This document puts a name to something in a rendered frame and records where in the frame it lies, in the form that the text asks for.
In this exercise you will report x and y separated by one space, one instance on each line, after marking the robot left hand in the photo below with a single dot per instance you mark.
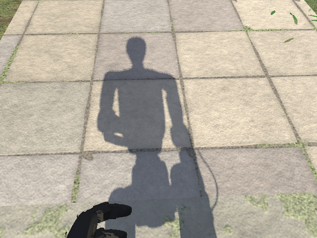
85 225

